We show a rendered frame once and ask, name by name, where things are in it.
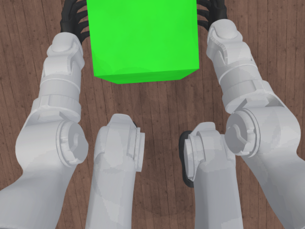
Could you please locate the robot right hand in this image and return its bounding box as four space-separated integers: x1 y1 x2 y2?
196 0 228 31

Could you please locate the right robot upper arm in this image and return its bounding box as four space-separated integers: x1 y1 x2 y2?
224 106 305 229

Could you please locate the left robot forearm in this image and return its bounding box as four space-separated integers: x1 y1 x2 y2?
15 32 85 161

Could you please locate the carton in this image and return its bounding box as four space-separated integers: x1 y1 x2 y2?
87 0 199 84

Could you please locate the left robot upper arm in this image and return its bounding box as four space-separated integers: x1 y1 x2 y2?
0 119 89 229

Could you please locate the robot thigh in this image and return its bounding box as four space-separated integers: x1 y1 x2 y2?
184 130 244 229
85 122 145 229

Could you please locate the left robot thigh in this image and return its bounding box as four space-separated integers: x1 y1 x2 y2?
85 122 145 229

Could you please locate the right robot thigh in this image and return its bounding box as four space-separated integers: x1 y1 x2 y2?
184 130 244 229

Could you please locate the right robot forearm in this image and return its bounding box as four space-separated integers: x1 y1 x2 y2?
206 19 289 114

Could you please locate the robot left hand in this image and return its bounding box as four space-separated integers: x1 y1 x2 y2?
60 0 90 45

